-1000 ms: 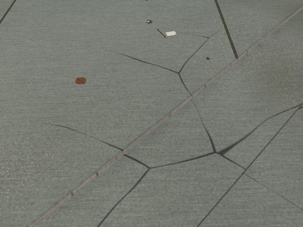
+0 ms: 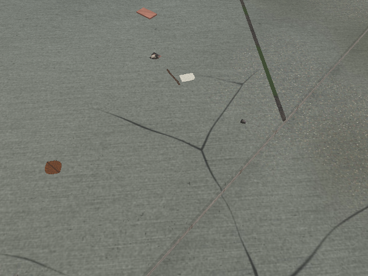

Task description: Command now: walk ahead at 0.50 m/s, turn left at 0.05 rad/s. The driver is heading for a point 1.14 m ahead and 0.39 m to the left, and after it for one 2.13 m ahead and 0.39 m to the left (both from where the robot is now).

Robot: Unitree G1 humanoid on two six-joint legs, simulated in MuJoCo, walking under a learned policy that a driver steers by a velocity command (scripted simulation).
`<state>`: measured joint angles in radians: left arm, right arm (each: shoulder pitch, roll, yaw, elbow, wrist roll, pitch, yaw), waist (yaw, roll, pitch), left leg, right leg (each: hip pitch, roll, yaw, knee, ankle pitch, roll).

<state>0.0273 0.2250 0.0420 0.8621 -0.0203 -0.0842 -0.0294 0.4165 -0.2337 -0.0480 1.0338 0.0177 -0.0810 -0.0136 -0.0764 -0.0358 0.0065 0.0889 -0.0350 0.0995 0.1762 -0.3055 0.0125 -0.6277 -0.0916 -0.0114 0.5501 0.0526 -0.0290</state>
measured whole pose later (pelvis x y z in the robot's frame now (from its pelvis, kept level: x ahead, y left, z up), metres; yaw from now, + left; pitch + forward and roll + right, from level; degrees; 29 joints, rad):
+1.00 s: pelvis +0.54 +0.07 +0.04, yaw +30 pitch +1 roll +0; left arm -0.06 0.25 0.05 0.76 0.00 -0.08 0.00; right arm 0.33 -0.25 -0.10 0.78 0.02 -0.02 -0.03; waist -0.08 -0.03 0.04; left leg -0.20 -0.09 -0.13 0.50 -0.31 0.05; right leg -0.53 -0.02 0.08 0.58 -0.08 0.07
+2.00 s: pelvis +0.89 +0.25 +0.04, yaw +38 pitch +2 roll -1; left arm 0.17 0.27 0.04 0.82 0.01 -0.09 -0.04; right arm 0.29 -0.29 -0.05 0.78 0.01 -0.06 -0.02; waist 0.00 0.03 0.04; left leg -0.48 0.06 -0.04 1.17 -0.41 -0.01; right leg -0.33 0.04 -0.06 0.43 -0.14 -0.07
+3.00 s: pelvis +1.16 +0.36 +0.05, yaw +12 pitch +3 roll +2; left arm 0.46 0.25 0.07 0.81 -0.03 -0.04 0.03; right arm -0.04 -0.26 -0.06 0.70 0.01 -0.11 0.04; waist 0.10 0.04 0.02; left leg -0.60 0.00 -0.06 0.51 0.04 -0.03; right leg -0.02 0.04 0.14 0.32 -0.35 -0.05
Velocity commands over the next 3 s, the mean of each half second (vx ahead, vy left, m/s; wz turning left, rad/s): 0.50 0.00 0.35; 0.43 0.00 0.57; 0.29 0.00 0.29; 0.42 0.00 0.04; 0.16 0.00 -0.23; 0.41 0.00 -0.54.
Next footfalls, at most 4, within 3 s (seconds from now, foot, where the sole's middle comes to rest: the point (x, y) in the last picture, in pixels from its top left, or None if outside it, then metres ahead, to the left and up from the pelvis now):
0.06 right None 0.23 -0.14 -0.77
0.60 left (135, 270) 0.50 0.16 -0.73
1.04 right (163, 196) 0.78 0.05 -0.73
1.40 left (113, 240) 0.61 0.24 -0.73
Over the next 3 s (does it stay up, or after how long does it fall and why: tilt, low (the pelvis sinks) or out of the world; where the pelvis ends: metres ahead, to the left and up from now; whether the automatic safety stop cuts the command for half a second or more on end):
stays up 1.16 0.36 0.05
